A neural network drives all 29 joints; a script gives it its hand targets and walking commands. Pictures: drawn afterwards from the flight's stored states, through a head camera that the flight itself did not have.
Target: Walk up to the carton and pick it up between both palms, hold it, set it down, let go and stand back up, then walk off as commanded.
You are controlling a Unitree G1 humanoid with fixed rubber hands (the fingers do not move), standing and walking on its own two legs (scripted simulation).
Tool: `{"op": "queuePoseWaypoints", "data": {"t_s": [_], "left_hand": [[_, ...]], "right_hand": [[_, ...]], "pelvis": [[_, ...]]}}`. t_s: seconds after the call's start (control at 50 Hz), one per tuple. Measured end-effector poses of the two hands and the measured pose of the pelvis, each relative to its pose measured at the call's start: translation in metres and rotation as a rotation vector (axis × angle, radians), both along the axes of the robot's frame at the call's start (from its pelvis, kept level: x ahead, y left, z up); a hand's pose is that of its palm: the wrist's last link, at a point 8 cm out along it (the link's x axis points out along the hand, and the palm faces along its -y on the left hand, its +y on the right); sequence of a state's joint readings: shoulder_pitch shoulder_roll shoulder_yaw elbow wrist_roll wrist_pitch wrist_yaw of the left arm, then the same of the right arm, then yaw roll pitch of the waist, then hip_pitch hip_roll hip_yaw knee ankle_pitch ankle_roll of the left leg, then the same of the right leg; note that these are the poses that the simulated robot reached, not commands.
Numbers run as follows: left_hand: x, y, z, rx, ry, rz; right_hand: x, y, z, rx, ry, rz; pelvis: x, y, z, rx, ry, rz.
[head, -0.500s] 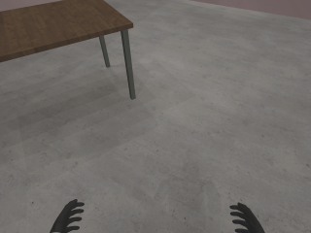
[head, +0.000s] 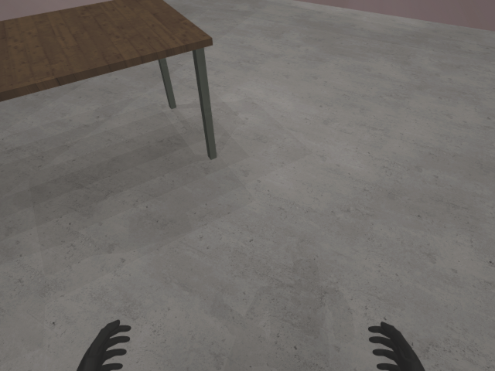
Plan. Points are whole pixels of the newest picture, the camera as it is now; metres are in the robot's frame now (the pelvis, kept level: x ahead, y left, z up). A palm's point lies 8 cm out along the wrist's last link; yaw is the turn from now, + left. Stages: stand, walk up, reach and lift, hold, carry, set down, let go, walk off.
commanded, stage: stand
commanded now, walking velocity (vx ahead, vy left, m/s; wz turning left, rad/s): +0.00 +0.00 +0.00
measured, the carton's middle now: out of the picture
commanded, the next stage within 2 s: walk up in 0.56 s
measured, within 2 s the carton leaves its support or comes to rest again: neither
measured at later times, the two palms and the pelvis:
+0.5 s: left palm out of the picture +0.13 +0.27 -0.07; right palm out of the picture +0.14 -0.24 -0.08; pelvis -0.01 +0.00 +0.00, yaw +0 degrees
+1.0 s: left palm out of the picture +0.05 +0.39 -0.04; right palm (397, 367) +0.16 -0.22 -0.08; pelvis -0.02 +0.04 +0.00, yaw +7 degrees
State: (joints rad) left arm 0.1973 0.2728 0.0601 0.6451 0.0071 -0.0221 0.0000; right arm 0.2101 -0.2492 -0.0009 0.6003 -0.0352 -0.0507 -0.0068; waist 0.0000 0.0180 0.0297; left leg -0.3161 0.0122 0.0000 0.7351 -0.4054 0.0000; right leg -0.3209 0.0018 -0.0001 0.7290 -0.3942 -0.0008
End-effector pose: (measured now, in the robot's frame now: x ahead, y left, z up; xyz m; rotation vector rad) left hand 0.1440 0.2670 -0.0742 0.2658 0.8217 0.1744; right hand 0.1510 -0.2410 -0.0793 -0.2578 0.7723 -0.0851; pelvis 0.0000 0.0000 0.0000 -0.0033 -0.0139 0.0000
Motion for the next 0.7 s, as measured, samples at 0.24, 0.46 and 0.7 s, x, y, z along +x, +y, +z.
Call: {"op": "queuePoseWaypoints", "data": {"t_s": [0.24,0.46,0.7], "left_hand": [[-0.006,0.001,0.0,0.004,0.003,0.003],[-0.012,0.001,-0.001,0.004,0.008,0.006],[-0.019,0.003,-0.002,0.006,0.022,0.012]], "right_hand": [[-0.004,-0.002,0.001,-0.004,-0.004,0.001],[-0.008,-0.002,0.002,-0.004,-0.011,0.001],[-0.011,-0.003,0.001,-0.003,-0.01,0.0]], "pelvis": [[-0.004,0.0,0.0,0.0,-0.006,0.0],[-0.009,0.0,0.0,0.0,-0.012,0.0],[-0.012,0.0,0.0,0.0,-0.017,0.0]]}}
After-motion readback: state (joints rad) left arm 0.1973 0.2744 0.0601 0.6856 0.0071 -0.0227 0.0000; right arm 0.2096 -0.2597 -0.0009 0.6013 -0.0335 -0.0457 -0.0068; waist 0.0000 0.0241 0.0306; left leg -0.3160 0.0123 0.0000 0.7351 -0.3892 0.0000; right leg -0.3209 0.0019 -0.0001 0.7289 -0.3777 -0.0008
